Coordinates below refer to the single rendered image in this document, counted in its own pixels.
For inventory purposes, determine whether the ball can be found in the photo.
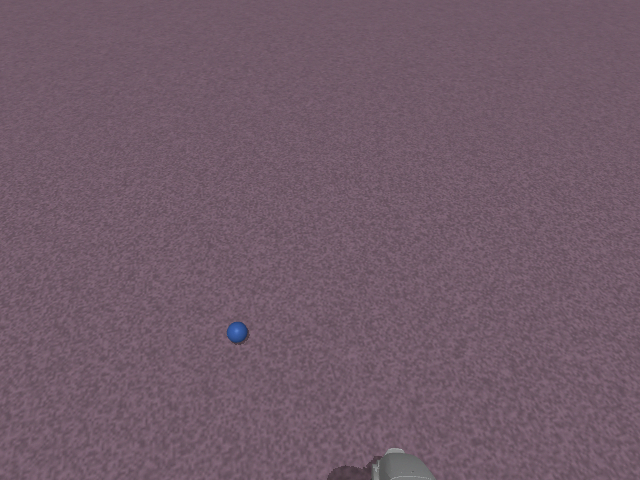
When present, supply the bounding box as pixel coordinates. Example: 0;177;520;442
227;322;248;343

